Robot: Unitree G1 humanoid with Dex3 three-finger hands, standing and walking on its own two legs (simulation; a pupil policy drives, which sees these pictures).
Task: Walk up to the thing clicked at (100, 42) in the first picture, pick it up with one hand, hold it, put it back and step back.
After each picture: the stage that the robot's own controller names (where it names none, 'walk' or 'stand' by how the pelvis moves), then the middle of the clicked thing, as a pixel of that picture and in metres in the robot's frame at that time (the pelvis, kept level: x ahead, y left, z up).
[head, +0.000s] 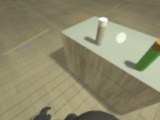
stand; (100, 33) +0.77 -0.02 +0.10
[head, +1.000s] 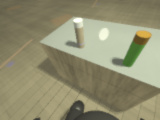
rise first; (79, 34) +0.66 +0.17 +0.12
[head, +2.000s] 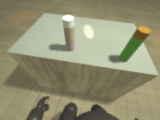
rise first; (69, 35) +0.55 +0.21 +0.14
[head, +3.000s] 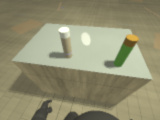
stand; (66, 44) +0.53 +0.24 +0.10
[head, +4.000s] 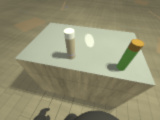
stand; (70, 45) +0.53 +0.21 +0.09
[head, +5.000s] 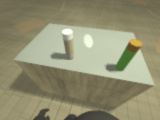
stand; (68, 46) +0.53 +0.22 +0.09
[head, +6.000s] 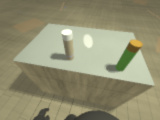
stand; (68, 46) +0.52 +0.22 +0.09
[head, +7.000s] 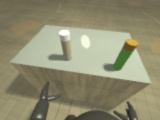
rise first; (66, 47) +0.52 +0.24 +0.10
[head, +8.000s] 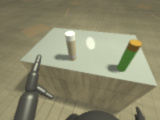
go down; (71, 47) +0.53 +0.24 +0.10
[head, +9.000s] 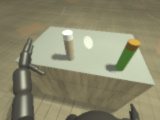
go down; (69, 47) +0.53 +0.23 +0.10
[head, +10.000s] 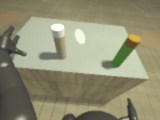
go down; (60, 44) +0.50 +0.22 +0.12
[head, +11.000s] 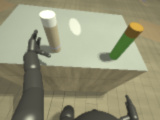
close in; (52, 35) +0.51 +0.24 +0.14
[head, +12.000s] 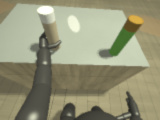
close; (51, 32) +0.52 +0.24 +0.16
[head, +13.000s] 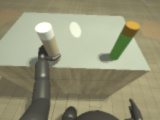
lift; (51, 46) +0.43 +0.24 +0.15
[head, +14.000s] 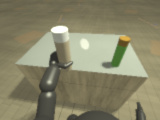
lift; (63, 52) +0.33 +0.18 +0.25
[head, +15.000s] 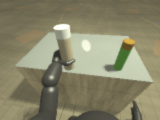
hold; (66, 50) +0.35 +0.17 +0.25
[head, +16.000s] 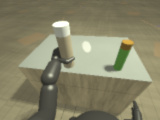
hold; (65, 48) +0.34 +0.17 +0.27
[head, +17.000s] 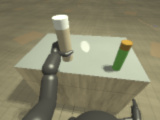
crouch; (64, 41) +0.38 +0.18 +0.28
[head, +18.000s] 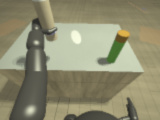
lower; (45, 17) +0.50 +0.24 +0.31
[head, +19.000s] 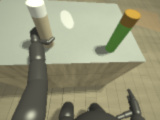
lower; (43, 28) +0.53 +0.24 +0.16
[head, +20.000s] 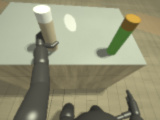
lower; (48, 32) +0.51 +0.23 +0.16
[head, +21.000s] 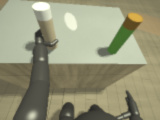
lower; (48, 30) +0.52 +0.24 +0.16
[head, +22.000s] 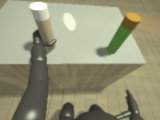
lower; (46, 30) +0.52 +0.24 +0.16
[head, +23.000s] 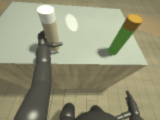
open; (51, 32) +0.51 +0.22 +0.16
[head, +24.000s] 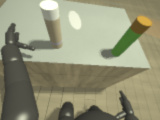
sink last; (54, 29) +0.51 +0.22 +0.16
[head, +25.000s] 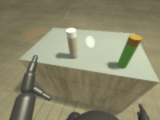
sink last; (72, 45) +0.54 +0.23 +0.14
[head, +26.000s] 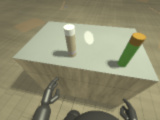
stand; (70, 42) +0.53 +0.22 +0.12
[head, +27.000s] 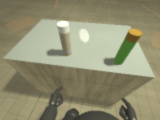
stand; (65, 40) +0.52 +0.23 +0.14
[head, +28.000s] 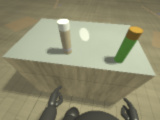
stand; (65, 39) +0.53 +0.23 +0.16
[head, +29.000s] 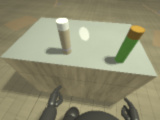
stand; (64, 38) +0.52 +0.23 +0.16
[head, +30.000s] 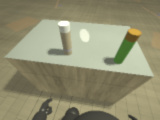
stand; (66, 40) +0.53 +0.23 +0.14
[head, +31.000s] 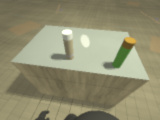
walk; (68, 46) +0.53 +0.22 +0.09
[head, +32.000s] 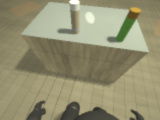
walk; (75, 19) +0.75 +0.22 +0.12
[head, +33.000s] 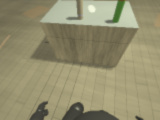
walk; (79, 7) +1.07 +0.25 +0.12
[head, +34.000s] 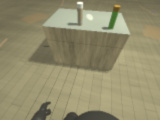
stand; (80, 14) +1.13 +0.24 +0.10
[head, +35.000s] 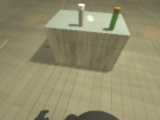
stand; (81, 16) +1.14 +0.22 +0.09
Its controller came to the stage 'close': yes
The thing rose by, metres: 0.22
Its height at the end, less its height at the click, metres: +0.00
